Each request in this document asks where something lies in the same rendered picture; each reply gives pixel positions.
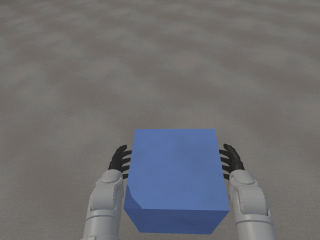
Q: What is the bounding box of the right robot forearm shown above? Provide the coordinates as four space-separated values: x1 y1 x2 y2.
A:
228 169 277 240

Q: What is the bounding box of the left robot forearm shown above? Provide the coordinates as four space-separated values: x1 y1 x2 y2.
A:
80 169 124 240

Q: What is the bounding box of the carton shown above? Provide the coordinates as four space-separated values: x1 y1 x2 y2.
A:
123 128 230 235

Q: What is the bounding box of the robot left hand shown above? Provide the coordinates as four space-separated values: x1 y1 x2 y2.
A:
108 144 132 179

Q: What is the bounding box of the robot right hand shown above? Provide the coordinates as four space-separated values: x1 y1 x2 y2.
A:
219 144 245 180

